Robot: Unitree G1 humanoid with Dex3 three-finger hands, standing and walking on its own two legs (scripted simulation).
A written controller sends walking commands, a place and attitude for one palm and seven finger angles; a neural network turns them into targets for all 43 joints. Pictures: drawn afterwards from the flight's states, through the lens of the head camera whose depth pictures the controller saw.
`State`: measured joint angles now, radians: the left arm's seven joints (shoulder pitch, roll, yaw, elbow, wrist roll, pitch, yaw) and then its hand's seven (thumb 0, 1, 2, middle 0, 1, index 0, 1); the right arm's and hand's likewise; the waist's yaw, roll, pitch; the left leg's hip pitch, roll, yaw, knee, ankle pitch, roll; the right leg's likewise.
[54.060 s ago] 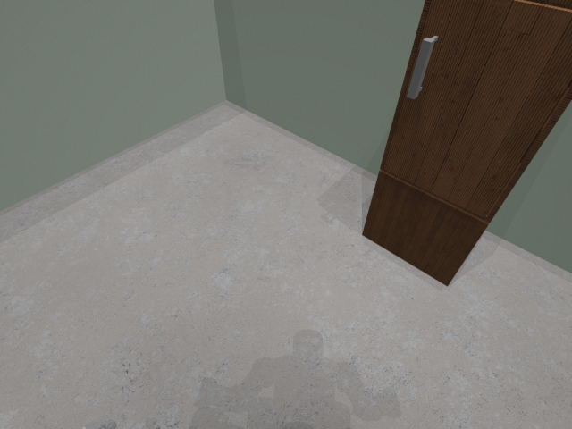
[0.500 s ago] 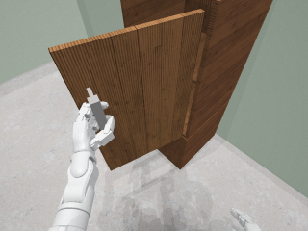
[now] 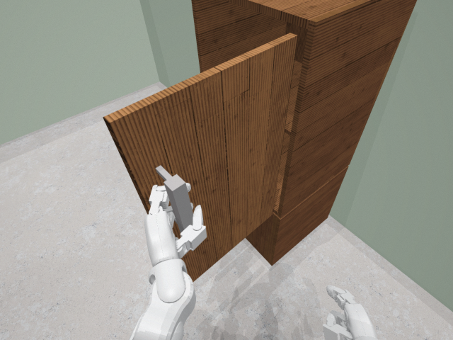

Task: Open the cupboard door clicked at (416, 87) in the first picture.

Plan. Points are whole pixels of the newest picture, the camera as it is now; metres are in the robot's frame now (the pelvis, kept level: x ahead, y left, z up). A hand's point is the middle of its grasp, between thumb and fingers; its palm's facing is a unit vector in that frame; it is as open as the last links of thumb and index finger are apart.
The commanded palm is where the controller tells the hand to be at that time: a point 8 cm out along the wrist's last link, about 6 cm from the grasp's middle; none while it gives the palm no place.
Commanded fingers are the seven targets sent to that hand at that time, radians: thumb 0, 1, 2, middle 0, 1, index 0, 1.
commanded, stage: open thumb and fingers to let go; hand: left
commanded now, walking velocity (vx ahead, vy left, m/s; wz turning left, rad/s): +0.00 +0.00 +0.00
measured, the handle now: (176, 204) +0.33 +0.11 +0.08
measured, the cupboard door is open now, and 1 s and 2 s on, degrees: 93 92 94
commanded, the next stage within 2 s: slide the hand sideways off the handle in 0.74 s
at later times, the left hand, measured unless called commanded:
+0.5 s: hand (192, 224) +0.29 +0.07 +0.09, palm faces +0.32 -0.95 -0.02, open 13.2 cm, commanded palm +0.25 +0.12 +0.08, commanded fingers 0.00 -0.50 0.30 -0.23 -0.80 -0.23 -0.80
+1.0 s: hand (186, 237) +0.27 +0.08 +0.08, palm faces -0.04 -0.99 -0.12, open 15.9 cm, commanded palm +0.25 +0.11 +0.08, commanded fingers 0.00 -0.50 0.30 -0.15 -0.30 -0.15 -0.30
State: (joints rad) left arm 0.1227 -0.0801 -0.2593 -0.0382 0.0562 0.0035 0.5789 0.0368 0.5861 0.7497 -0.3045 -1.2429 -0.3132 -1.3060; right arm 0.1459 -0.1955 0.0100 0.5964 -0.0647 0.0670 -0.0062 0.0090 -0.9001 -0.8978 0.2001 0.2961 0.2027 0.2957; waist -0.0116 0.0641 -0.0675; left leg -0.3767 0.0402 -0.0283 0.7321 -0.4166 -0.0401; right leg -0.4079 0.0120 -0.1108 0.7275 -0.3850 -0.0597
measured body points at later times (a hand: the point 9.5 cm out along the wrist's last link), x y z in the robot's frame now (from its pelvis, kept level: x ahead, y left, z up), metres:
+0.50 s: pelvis -0.03 +0.01 +0.00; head -0.02 -0.01 +0.45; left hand +0.27 +0.12 +0.09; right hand +0.14 -0.21 -0.10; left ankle -0.02 +0.15 -0.71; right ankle +0.00 -0.08 -0.71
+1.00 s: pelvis -0.04 +0.04 -0.01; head -0.03 +0.03 +0.44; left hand +0.27 +0.13 +0.09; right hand +0.12 -0.17 -0.11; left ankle -0.02 +0.15 -0.71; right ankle +0.00 -0.08 -0.71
